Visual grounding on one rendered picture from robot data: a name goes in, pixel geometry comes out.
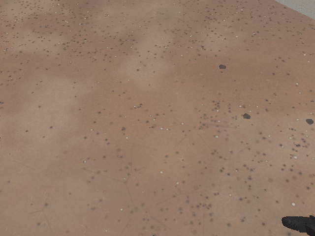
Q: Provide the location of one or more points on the right robot hand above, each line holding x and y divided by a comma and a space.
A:
303, 224

